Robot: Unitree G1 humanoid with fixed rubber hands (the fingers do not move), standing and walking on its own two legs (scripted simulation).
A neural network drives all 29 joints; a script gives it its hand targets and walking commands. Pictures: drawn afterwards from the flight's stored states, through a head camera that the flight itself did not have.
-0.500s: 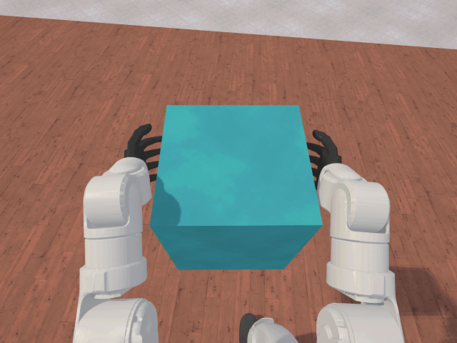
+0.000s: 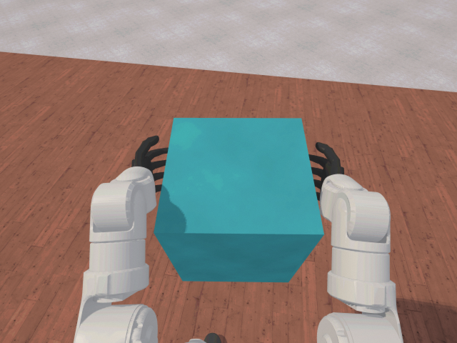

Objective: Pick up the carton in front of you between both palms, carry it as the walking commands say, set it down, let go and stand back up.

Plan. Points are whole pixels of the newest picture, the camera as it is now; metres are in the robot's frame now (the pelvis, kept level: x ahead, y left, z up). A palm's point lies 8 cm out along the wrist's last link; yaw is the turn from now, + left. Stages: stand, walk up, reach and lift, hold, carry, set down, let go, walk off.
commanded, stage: carry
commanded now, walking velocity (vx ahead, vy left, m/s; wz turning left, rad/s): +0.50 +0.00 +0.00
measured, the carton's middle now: (236, 207) +0.36 +0.02 +0.04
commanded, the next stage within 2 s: none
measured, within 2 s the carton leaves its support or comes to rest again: neither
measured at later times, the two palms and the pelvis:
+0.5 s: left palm (189, 81) +0.66 +0.14 +0.10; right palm (317, 88) +0.65 -0.16 +0.10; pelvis +0.30 +0.01 -0.03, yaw +1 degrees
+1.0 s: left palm (196, 35) +0.95 +0.17 +0.07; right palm (292, 39) +0.96 -0.13 +0.06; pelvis +0.60 +0.01 -0.05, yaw +0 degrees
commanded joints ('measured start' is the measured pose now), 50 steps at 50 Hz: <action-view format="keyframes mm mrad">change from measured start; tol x32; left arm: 1 -598 -1022 -739 39 -425 12 -283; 50 -591 -1015 -706 40 -417 21 -265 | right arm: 1 -597 931 679 47 353 -18 231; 50 -643 953 679 53 373 -12 217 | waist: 1 -89 -79 -466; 3 -113 294 -590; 25 -99 115 -418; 29 5 -308 -635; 50 -11 -144 -423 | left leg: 1 481 40 -13 -72 182 23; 2 679 236 -229 78 518 20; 4 909 417 -663 1 123 275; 25 644 131 -91 210 511 46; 28 71 -16 -57 718 -576 -16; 30 -230 -27 -162 986 -657 -12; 50 151 -43 42 -64 51 21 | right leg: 1 36 -133 1 315 751 9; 4 -598 5 116 874 -165 34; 21 -600 -17 -32 64 453 29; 26 -64 -8 -55 -199 646 -24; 28 415 -384 404 52 1194 -125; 31 354 -374 563 -111 514 -230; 50 228 -169 87 98 1024 -32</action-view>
